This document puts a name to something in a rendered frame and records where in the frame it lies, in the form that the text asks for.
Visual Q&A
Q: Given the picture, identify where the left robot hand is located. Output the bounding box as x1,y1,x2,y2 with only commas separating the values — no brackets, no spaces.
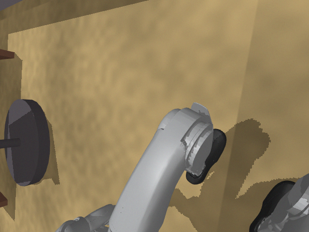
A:
84,204,116,232

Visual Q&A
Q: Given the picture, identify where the office chair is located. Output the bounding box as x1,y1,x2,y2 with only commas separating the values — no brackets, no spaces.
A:
0,99,50,186

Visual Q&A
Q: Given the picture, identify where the left robot foot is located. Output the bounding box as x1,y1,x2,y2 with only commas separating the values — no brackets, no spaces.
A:
186,129,226,185

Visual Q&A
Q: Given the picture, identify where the right robot foot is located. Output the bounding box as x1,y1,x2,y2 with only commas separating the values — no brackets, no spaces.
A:
249,181,295,232

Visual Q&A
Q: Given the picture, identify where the left robot arm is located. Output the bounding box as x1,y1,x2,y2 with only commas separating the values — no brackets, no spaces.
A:
55,217,90,232

